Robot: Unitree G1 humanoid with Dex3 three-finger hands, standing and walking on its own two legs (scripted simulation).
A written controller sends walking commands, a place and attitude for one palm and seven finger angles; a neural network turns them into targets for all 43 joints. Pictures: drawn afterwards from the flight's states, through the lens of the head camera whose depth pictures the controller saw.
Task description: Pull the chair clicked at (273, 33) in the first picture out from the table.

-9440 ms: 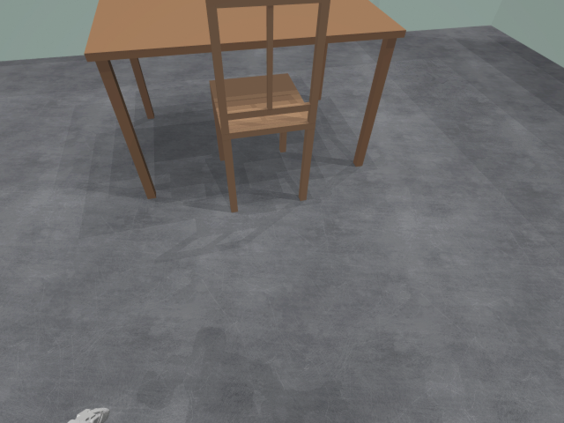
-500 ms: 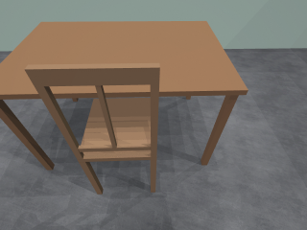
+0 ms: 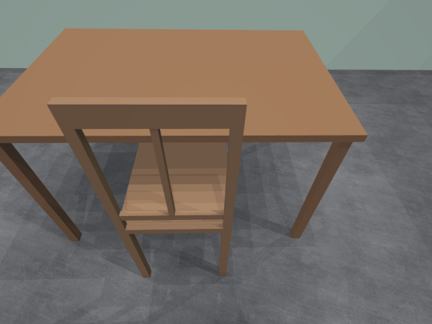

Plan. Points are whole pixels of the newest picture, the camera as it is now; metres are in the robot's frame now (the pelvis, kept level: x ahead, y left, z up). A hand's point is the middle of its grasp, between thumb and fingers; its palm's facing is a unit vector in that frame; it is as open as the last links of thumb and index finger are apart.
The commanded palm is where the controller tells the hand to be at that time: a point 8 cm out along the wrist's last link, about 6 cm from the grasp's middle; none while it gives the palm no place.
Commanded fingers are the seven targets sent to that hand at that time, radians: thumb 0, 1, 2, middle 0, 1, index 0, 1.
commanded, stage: look again from close up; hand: left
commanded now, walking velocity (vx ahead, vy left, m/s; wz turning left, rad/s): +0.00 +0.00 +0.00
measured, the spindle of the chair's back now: (164, 177) +0.47 +0.17 -0.06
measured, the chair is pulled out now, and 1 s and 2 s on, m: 0.00 0.00 0.00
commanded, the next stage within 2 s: raise the hand toward the chair's back in 0.66 s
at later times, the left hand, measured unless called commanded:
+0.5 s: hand out of the picture +0.01 +0.18 -0.18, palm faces +0.04 -0.98 -0.17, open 7.3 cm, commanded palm none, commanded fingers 0.00 0.90 0.90 -0.20 -0.30 -0.20 -0.30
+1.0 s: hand (121, 262) +0.24 +0.21 -0.04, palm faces +0.20 -0.97 -0.11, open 7.8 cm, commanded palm +0.14 +0.24 -0.07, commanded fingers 0.00 0.60 0.77 -0.17 -0.25 -0.17 -0.25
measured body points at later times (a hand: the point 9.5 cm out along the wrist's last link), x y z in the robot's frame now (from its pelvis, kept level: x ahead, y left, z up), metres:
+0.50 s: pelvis +0.03 +0.02 +0.00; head +0.04 +0.02 +0.45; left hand +0.01 +0.23 -0.16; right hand +0.00 -0.18 -0.16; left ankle -0.05 +0.08 -0.74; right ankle +0.04 -0.10 -0.74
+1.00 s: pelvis +0.01 +0.01 -0.03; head +0.06 +0.01 +0.42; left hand +0.22 +0.26 -0.03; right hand +0.11 -0.26 -0.13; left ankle -0.05 +0.08 -0.74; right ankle +0.04 -0.09 -0.74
